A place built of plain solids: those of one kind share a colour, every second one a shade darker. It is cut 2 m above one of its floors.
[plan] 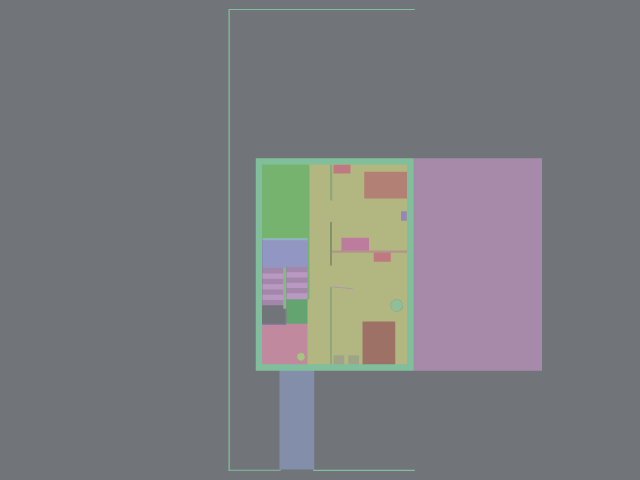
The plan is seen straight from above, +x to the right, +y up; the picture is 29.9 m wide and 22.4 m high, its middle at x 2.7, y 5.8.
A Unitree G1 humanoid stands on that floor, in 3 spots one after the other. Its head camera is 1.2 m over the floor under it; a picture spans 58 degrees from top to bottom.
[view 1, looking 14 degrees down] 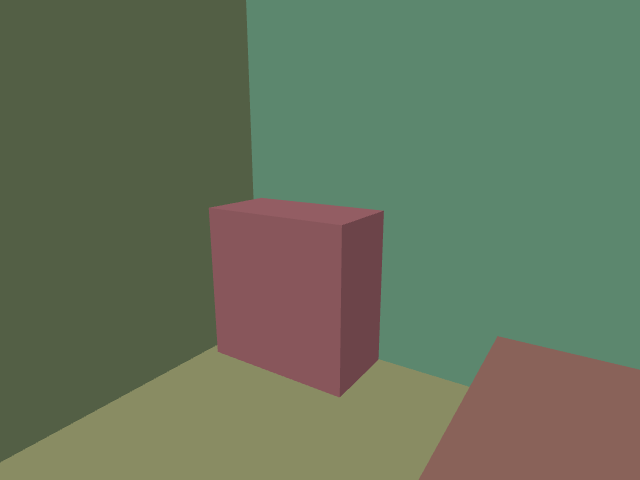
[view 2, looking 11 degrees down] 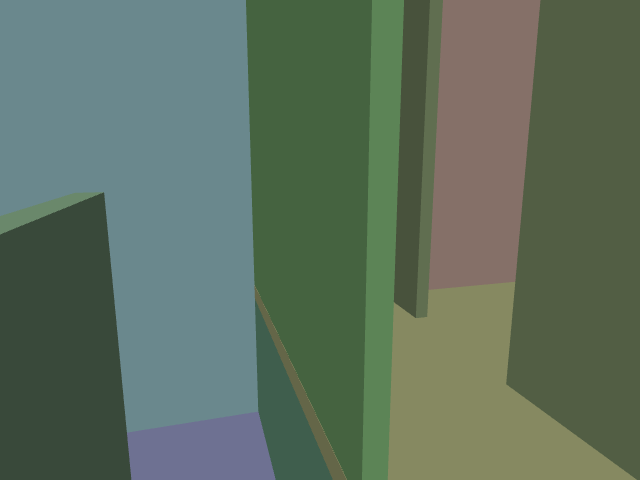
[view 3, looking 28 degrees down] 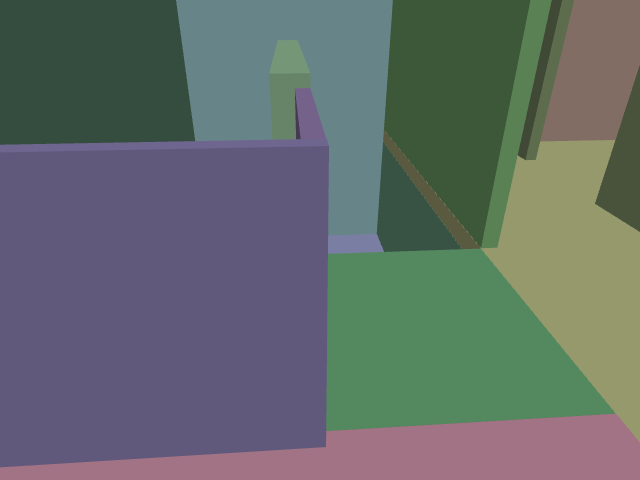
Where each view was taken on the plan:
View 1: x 5.02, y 7.36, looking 123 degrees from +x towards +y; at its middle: dresser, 1.90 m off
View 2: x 1.62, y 1.84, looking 74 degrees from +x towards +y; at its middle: landing_wall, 1.82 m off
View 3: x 1.05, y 0.95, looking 86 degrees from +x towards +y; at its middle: void_board_front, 1.00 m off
